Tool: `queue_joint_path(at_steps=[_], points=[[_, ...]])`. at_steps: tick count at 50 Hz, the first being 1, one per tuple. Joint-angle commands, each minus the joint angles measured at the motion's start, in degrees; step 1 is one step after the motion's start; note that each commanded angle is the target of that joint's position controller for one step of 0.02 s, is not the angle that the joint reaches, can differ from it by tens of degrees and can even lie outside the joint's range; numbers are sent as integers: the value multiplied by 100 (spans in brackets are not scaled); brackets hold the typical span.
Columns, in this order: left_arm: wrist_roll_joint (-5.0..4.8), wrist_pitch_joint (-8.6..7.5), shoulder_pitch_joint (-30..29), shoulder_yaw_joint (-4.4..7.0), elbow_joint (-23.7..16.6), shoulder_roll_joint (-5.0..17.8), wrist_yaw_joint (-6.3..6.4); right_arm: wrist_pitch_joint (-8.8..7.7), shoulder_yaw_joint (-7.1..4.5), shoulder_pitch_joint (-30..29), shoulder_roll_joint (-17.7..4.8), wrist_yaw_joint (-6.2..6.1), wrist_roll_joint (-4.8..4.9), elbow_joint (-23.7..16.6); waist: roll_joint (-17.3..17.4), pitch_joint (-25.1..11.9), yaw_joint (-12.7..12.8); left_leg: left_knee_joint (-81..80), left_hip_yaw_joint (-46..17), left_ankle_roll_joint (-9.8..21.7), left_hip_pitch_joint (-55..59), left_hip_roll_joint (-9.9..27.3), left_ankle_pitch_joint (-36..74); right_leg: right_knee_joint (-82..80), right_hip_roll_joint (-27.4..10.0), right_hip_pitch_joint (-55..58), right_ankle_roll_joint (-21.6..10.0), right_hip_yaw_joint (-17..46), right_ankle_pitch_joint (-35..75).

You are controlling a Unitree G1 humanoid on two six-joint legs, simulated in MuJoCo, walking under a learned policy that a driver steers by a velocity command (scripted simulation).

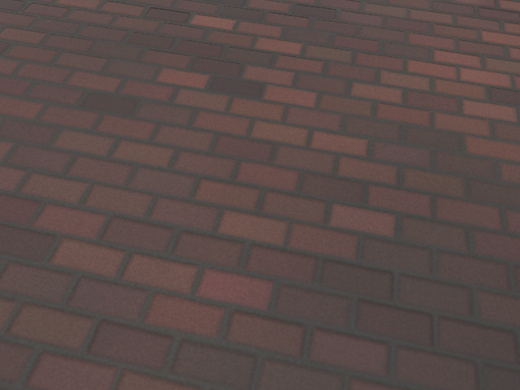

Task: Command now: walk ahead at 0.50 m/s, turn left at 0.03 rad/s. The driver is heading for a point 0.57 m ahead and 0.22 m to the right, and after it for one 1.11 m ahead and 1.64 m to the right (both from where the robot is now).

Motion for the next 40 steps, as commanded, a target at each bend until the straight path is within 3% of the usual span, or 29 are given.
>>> queue_joint_path(at_steps=[1, 5, 10, 12, 13, 14, 15, 16, 17, 18, 19, 20, 21, 24, 26, 29, 33, 36, 37, 38, 39, 40], points=[[37, -26, -148, 10, -331, 163, -13, -137, -191, -316, -837, -70, 19, -322, 621, 46, 163, -974, -904, 973, -30, 1410, 1124, -932, -72, -124, 61, 89, 982], [-59, -45, -765, -55, -473, 123, -130, -133, -238, -14, -1032, -114, 33, -75, 605, 195, -100, -1042, -452, 796, 243, 1496, 823, -1932, 129, 117, -51, -48, 1730], [-77, -31, -1206, -38, -798, 247, -281, -22, -295, 191, -1096, -170, 78, 224, 558, 349, -176, -614, -201, 584, 1329, 1904, 1259, -2353, 274, -223, -412, -1, 921], [-47, -30, -904, 28, -802, 375, -315, 53, -324, 54, -1195, -213, 86, 215, 684, 87, 28, 17, 23, 418, 1502, 1867, 2834, -2413, 544, 393, -595, -321, 409], [-33, -23, -325, 131, -673, 517, -305, 108, -324, -57, -1223, -245, 83, 183, 680, -288, 359, 820, 266, 274, 1404, 1701, 3837, -2544, 804, 1257, -717, -565, 435], [-49, -7, 564, 314, -425, 839, -260, 150, -273, 12, -1113, -301, 37, 117, 510, -814, 705, 2053, 532, 67, 859, 1415, 3975, -2576, 959, 2592, -889, -490, 590], [-30, 25, 1343, 506, -367, 1504, -179, 76, -127, 380, -756, -303, -77, -138, -524, -1565, 756, 4265, 675, -324, -1258, 851, 2032, -2574, -345, 4811, -1681, 1739, 535], [-156, 17, 1371, 456, -395, 1446, -200, -103, 26, 447, -403, -226, -117, -173, -1261, -2158, 623, 5730, -163, -562, -2924, -140, -2181, -3694, -1180, 5925, -2424, 4381, -423], [-122, 8, 1315, 333, -430, 1073, -192, -280, -84, 41, -874, -121, 88, -239, -796, -1862, 827, 6111, -867, -410, -3569, 242, -2090, -3940, -1095, 5798, -2164, 4102, -911], [-74, -5, 1062, 294, -500, 887, -165, -373, -78, -419, -935, -90, 206, -388, -435, -1213, 797, 5946, -765, -296, -3719, 479, -1659, -3947, -888, 5105, -1955, 3336, -677], [-43, -10, 739, 258, -567, 780, -151, -409, -73, -626, -895, -121, 119, -435, 70, -720, 596, 5429, -707, -273, -3549, 703, -1272, -4014, -679, 4239, -1813, 2761, -148], [-1, -19, 473, 200, -656, 599, -131, -376, -127, -679, -954, -168, -5, -435, 129, -515, 400, 4937, -716, -298, -3139, 878, -1028, -4121, -510, 3577, -1715, 2366, 402], [43, -12, 333, 178, -741, 555, -114, -314, -143, -634, -919, -174, -52, -455, 7, -416, 245, 4727, -725, -343, -2820, 916, -910, -4250, -383, 3148, -1720, 2232, 729], [-1, -32, 381, 228, -782, 677, -33, -164, -118, -620, -719, -198, -89, -511, -49, -290, 123, 4023, -601, -566, -2628, 861, -565, -4466, -209, 2566, -1792, 1808, 1306], [-38, -31, 545, 274, -744, 801, 41, -140, -79, -1036, -614, -211, -99, -643, -16, -147, 235, 3244, -567, -689, -2666, 774, 165, -4500, -53, 2392, -1672, 1552, 1393], [-84, 26, 793, 289, -678, 808, 107, -182, -15, -1657, -452, -155, -62, -798, -132, -64, 473, 2016, -537, -735, -2230, 518, 1222, -4400, 235, 2173, -1394, 1318, 1003], [-132, 110, 1180, 299, -565, 794, 140, -262, -32, -2192, -565, -52, 40, -980, -192, -14, 657, 1270, -651, -681, -1969, 313, 1353, -4051, 85, 2539, -1307, 1780, 611], [-87, 239, 1160, 330, -599, 796, 204, -338, -127, -2000, -777, -16, -20, -969, -403, -115, 481, 847, -673, -470, -1635, 134, 786, -3186, 108, 3076, -1067, 2161, 1592], [-91, 273, 1006, 317, -678, 734, 218, -367, -165, -1648, -824, -32, -49, -879, -447, -288, 268, 578, -577, -344, -1144, 123, 1019, -2776, 269, 3079, -911, 2148, 1900], [-72, 271, 875, 263, -802, 564, 212, -393, -219, -1173, -982, -69, -128, -814, -360, -724, 16, 507, -716, -103, -152, 479, 1673, -2013, 573, 2793, -670, 1953, 1990], [45, 252, 838, 157, -1023, 267, 218, -371, -300, -383, -1379, -130, -230, -773, 420, -1608, -253, 938, -1669, 304, 1493, 1651, 3370, -381, 990, 1885, -366, 1421, 443], [-47, 224, 2092, 74, -1015, 71, 172, -231, -327, -170, -1509, -99, -185, -646, 2155, -2500, 239, 1112, -3674, 1451, 3159, 3100, 3968, 1171, 1606, 232, -53, 978, -3263]])
Next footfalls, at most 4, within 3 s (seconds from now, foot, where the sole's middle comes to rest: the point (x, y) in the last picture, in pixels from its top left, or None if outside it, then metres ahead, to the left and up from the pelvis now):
0.28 right None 0.32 -0.16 -0.78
0.76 left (268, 334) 0.64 -0.04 -0.78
1.22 right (361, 379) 0.52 -0.27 -0.78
1.68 left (294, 321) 0.68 -0.11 -0.78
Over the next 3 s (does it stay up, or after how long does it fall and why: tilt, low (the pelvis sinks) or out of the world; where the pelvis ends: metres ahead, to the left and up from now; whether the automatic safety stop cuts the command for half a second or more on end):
stays up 0.66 -0.64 0.00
